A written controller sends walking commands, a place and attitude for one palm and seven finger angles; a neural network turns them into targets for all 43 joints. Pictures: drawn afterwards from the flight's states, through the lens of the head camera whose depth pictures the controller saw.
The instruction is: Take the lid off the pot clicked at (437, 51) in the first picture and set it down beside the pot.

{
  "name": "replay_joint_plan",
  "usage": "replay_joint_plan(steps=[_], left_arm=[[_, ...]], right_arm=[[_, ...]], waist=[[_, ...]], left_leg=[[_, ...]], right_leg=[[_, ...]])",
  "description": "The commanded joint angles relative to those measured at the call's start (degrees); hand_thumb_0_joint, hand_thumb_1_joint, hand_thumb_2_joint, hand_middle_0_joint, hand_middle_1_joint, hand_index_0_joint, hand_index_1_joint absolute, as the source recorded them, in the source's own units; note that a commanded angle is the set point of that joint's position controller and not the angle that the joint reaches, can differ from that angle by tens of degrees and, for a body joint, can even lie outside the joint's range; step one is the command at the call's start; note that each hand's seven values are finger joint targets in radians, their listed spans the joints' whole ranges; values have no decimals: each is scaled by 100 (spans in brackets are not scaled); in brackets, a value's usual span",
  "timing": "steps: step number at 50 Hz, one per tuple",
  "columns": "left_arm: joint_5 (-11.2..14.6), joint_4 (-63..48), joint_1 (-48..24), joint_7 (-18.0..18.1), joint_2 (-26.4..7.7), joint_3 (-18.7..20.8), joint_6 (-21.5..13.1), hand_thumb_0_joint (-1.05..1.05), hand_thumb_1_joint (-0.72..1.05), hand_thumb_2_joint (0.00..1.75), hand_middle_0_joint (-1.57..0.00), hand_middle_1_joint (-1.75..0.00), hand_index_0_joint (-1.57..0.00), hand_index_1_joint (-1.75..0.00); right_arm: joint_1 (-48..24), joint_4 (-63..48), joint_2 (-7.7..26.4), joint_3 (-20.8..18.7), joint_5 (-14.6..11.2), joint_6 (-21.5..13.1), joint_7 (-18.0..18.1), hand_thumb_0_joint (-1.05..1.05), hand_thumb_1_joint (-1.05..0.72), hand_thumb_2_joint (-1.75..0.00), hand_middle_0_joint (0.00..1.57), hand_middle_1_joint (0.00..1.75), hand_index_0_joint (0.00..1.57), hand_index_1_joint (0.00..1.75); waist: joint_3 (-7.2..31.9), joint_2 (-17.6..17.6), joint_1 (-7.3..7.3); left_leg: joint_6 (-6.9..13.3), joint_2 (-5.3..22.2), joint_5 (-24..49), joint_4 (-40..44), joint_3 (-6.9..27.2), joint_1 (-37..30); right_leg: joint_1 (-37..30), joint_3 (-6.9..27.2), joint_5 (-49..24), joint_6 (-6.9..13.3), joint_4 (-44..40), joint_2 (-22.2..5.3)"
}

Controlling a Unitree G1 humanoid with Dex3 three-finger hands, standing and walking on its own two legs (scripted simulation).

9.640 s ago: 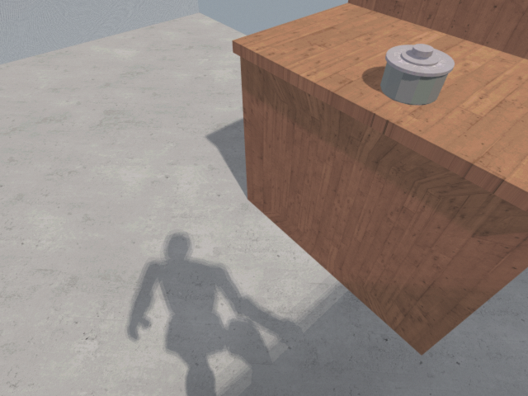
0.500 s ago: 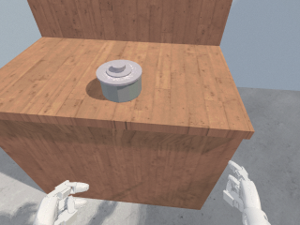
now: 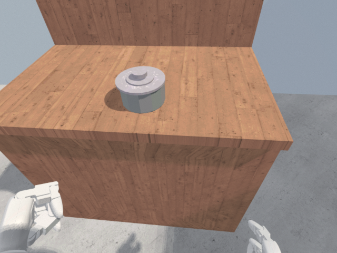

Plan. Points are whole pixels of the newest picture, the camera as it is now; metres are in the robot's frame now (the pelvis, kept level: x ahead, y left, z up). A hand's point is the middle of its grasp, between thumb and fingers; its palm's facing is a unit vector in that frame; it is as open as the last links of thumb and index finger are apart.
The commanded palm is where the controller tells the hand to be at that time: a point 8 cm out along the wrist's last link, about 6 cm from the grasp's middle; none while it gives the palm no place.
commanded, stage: raise the hand higher, near the body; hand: left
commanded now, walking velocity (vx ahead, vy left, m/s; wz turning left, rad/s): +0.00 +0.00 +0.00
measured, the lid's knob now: (139, 73) +0.58 +0.17 +0.15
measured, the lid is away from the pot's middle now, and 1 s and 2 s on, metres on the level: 0.00 0.00 0.00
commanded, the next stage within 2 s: reach forward and open the fingers in 0.60 s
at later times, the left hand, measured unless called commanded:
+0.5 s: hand (47, 180) +0.18 +0.24 +0.18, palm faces +0.41 -0.82 -0.40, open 3.1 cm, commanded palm +0.12 +0.27 +0.19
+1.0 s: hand (39, 154) +0.22 +0.27 +0.19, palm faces +0.35 -0.11 -0.93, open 2.9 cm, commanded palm +0.18 +0.26 +0.23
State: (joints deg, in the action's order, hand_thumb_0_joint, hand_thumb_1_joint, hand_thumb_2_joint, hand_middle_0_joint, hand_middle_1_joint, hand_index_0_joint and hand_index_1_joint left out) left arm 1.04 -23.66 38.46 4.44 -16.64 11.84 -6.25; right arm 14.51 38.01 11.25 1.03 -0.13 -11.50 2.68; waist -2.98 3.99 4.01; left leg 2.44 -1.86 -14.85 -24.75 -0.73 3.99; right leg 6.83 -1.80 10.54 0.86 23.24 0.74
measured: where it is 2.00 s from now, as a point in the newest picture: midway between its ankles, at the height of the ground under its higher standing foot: outside the picture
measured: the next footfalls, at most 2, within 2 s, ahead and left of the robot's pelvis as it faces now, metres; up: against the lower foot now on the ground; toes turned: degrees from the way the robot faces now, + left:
none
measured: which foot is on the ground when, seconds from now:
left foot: down 0.00-1.00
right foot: down 0.00-1.00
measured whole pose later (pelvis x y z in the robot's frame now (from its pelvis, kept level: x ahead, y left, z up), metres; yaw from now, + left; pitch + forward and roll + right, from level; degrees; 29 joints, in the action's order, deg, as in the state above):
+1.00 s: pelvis +0.00 +0.00 +0.00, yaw +0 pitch -2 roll +0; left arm -38.7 -31.2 17.1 4.7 -31.6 11.1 12.3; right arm 4.0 35.0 16.7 0.4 -1.6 4.2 0.5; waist -1.1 7.3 7.3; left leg 2.7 -3.0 -15.2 -26.5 -1.4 9.5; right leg 13.8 -1.2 12.4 0.7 27.9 -0.4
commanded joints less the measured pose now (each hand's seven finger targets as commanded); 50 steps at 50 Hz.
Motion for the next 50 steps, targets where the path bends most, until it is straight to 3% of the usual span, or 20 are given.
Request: replay_joint_plan(steps=[1, 3, 5, 7, 11, 18, 21, 23, 27, 32, 35, 36, 37, 38, 39, 40, 43, 45, 47, 50], left_arm=[[-10, -1665, -266, 237, -1042, 813, -515, 0, 90, 90, -130, -150, -130, -150], [2, -1501, -101, 253, -1055, 938, -476, 0, 90, 90, -130, -150, -130, -150], [15, -1459, -237, 198, -789, 665, -504, 0, 90, 90, -130, -150, -130, -150], [16, -1580, -348, 175, -766, 616, -529, 0, 90, 90, -130, -150, -130, -150], [40, -1893, -427, 216, -1006, 904, -559, 0, 90, 90, -130, -150, -130, -150], [112, -1940, -859, 162, -959, 945, -513, 0, 90, 90, -130, -150, -130, -150], [124, -2104, -1062, 163, -1016, 974, -545, 0, 90, 90, -130, -150, -130, -150], [167, -1984, -1006, 185, -1160, 1218, -502, 0, 90, 90, -130, -150, -130, -150], [184, -1921, -1362, 151, -1073, 1154, -525, 0, 90, 90, -130, -150, -130, -150], [222, -2089, -1512, 182, -1234, 1355, -578, 0, 90, 90, -130, -150, -130, -150], [253, -2033, -1654, 182, -1252, 1419, -598, 0, 90, 90, -130, -150, -130, -150], [-1951, -2090, -1735, 432, -2194, 1130, 120, 0, 87, 92, -129, -146, -129, -146], [-2019, -2493, -2018, 542, -1733, 946, 450, 0, 84, 94, -129, -143, -129, -143], [-2003, -2550, -2181, 584, -1794, 970, 605, 0, 82, 96, -128, -139, -128, -139], [-2536, -2492, -2169, 645, -1935, 987, 768, 0, 79, 98, -128, -136, -128, -136], [-2907, -2311, -1590, 676, -2092, 1072, 1008, 0, 77, 100, -127, -132, -127, -132], [-3562, -2315, -2082, 583, -2510, 1121, 1551, 0, 68, 107, -125, -122, -125, -122], [-4015, -1849, -2714, 448, -2556, 860, 1682, 0, 63, 111, -124, -115, -124, -115], [-4272, -1407, -2901, 241, -2514, 579, 1793, 0, 56, 115, -123, -107, -123, -107], [-4377, -1461, -3290, -126, -2594, 341, 1852, 0, 47, 122, -120, -97, -120, -97]], right_arm=[[-1112, -1195, 640, -227, 30, -587, 95, 0, -90, -90, 20, 30, 20, 30], [-1141, -1152, 633, -248, 24, -571, 91, 0, -90, -90, 20, 30, 20, 30], [-1123, -1121, 613, -232, 6, -544, 81, 0, -90, -90, 20, 30, 20, 30], [-1090, -1120, 651, -235, 8, -539, 63, 0, -90, -90, 20, 30, 20, 30], [-1057, -1151, 673, -240, 43, -536, 63, 0, -90, -90, 20, 30, 20, 30], [-1088, -1131, 680, -196, 58, -410, 11, 0, -90, -90, 20, 30, 20, 30], [-1062, -1144, 680, -172, 59, -384, 8, 0, -90, -90, 20, 30, 20, 30], [-1120, -1115, 675, -178, 79, -364, 9, 0, -90, -90, 20, 30, 20, 30], [-1112, -1074, 646, -145, 75, -278, 14, 0, -90, -90, 20, 30, 20, 30], [-1121, -1044, 654, -149, 94, -287, 17, 0, -90, -90, 20, 30, 20, 30], [-1157, -1010, 647, -155, 90, -264, 0, 0, -90, -90, 20, 30, 20, 30], [-1449, -1124, 1096, -64, 205, 161, -76, 0, -90, -90, 20, 30, 20, 30], [-1546, -1374, 883, -91, 151, 397, -149, 0, -90, -90, 20, 30, 20, 30], [-1670, -1453, 875, -89, 85, 456, -196, 0, -90, -90, 20, 30, 20, 30], [-1599, -1368, 901, -160, 101, 566, -222, 0, -90, -90, 20, 30, 20, 30], [-1579, -1434, 951, -185, 108, 715, -238, 0, -90, -90, 20, 30, 20, 30], [-1994, -1598, 994, -155, -49, 1145, -268, 0, -90, -90, 20, 30, 20, 30], [-2000, -1442, 977, -185, -65, 1247, -231, 0, -90, -90, 20, 30, 20, 30], [-2020, -1332, 993, -188, -129, 1285, -208, 0, -90, -90, 20, 30, 20, 30], [-2131, -1352, 983, -197, -192, 1245, -185, 0, -90, -90, 20, 30, 20, 30]], waist=[[402, -117, 119], [266, -135, 151], [-26, -78, 75], [-10, 24, 65], [352, -43, 124], [154, 151, 75], [370, 48, 77], [364, -114, 117], [259, -130, 75], [623, 12, 122], [517, -110, 112], [358, 358, 228], [333, 596, 255], [255, 562, 218], [536, 649, 350], [714, 450, 466], [1154, -107, 393], [1069, -421, 288], [1014, -396, 250], [1440, -331, 271]], left_leg=[[-110, 231, 390, 625, 281, 433], [-141, 228, 520, 625, 254, 415], [-154, 246, 451, 691, 267, 464], [-146, 256, 557, 684, 274, 426], [-187, 258, 1061, 619, 280, 298], [-211, 243, 1172, 604, 243, 175], [-215, 270, 1290, 577, 283, 113], [-214, 250, 1349, 556, 246, 106], [-186, 248, 1267, 552, 222, 124], [-193, 244, 1555, 477, 187, -3], [-191, 239, 1525, 487, 177, 22], [-338, 114, 1461, 445, 64, 932], [-384, 120, 1516, 448, 28, 1055], [-370, 132, 1481, 411, 36, 1103], [-378, 145, 1353, 433, -2, 1053], [-325, 127, 1385, 376, -36, 1040], [-226, 40, 1182, 247, -47, 997], [-158, 21, 1034, 258, 8, 1000], [-126, 27, 1052, 296, 70, 869], [-96, 0, 1315, 283, 95, 596]], right_leg=[[-259, 134, 338, 27, -510, -49], [-190, 155, 239, 41, -563, 1], [-82, 120, 239, 52, -525, -12], [-107, 124, 123, 53, -494, -8], [-383, 114, -326, 55, -412, 21], [-240, 147, -474, 63, -526, 58], [-371, 140, -545, 60, -453, 27], [-371, 145, -658, 53, -517, 55], [-322, 155, -579, 58, -538, -1], [-505, 162, -890, 51, -490, -40], [-454, 162, -871, 53, -540, -37], [-132, 63, -790, 61, -45, -27], [-115, -120, -649, 139, 72, -102], [-73, -109, -567, 151, 99, -73], [-129, -44, -383, 171, 163, -59], [-244, 19, -435, 170, 173, -38], [-319, 300, -369, 134, 150, 28], [-132, 238, -116, 108, 114, -31], [-19, 160, -122, 77, 66, -49], [-294, 142, -485, 25, 81, -82]])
